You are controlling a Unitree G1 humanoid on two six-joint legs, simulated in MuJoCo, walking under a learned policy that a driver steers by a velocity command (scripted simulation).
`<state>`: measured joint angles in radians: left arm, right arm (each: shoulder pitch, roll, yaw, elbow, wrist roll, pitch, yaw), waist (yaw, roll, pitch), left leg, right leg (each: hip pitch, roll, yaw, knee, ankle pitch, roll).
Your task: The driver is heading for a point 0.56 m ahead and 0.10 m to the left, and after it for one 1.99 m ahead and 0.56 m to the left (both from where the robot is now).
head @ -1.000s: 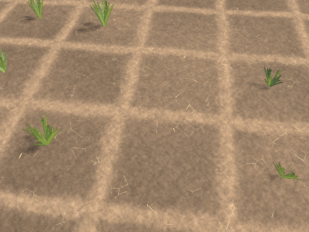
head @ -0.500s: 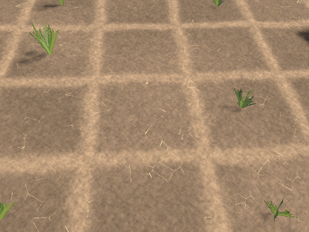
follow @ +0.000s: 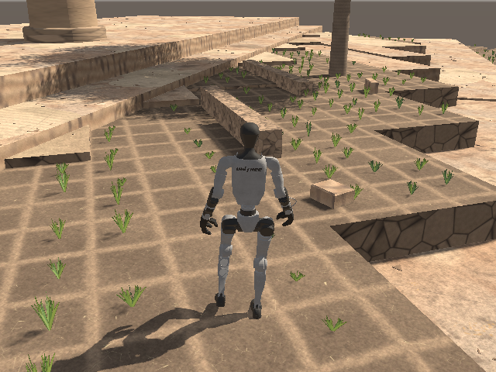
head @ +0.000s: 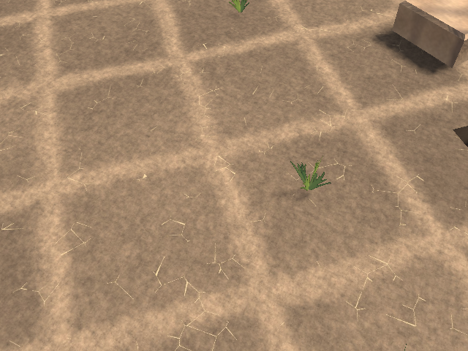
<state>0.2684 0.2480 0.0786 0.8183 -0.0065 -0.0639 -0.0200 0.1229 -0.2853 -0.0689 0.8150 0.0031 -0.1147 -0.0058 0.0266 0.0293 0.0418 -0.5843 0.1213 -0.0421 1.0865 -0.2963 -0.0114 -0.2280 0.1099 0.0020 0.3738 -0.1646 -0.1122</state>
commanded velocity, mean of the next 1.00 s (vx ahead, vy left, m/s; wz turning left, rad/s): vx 0.50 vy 0.00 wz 0.16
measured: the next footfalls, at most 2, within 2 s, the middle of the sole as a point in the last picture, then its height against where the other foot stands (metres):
left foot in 0.32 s outside the picture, level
right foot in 0.84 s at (260, 278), level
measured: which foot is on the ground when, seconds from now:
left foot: up 0.00-0.30, down 0.32-0.86, up 0.88-1.00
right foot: down 0.00-0.32, up 0.34-0.82, down 0.84-1.00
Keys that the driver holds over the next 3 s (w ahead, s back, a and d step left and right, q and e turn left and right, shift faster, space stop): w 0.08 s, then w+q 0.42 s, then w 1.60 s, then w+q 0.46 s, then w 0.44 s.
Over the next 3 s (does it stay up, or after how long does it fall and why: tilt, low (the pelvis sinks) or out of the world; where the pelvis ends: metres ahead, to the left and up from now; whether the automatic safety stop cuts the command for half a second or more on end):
stays up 1.65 0.40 -0.02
